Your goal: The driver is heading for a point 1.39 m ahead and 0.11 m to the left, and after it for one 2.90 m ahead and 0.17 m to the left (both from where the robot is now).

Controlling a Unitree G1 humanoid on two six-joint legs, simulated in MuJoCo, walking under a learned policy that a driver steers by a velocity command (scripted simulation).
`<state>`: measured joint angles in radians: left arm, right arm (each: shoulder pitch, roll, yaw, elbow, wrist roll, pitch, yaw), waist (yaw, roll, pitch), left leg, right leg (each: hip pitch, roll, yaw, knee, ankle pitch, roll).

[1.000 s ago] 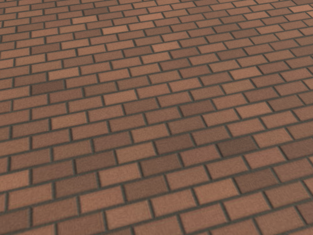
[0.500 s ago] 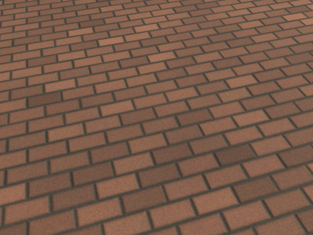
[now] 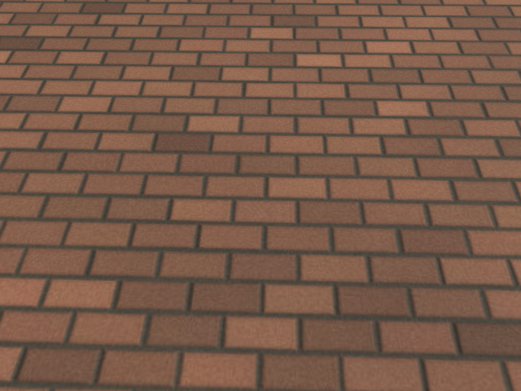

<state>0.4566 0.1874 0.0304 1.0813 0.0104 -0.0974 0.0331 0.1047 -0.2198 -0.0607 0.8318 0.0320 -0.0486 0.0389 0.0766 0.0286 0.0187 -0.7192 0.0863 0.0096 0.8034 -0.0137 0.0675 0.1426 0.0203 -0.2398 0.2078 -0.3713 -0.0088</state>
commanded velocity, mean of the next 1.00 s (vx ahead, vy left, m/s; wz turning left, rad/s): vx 0.10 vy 0.00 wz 0.27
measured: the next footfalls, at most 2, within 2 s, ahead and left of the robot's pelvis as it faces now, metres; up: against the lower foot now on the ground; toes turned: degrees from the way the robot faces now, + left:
left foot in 0.12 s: +0.25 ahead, +0.11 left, +0.00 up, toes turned +8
right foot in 0.62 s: +0.32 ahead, -0.11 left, +0.00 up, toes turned +16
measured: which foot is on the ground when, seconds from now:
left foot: up 0.00-0.10, down 0.12-1.00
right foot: down 0.00-0.12, up 0.14-0.60, down 0.62-1.00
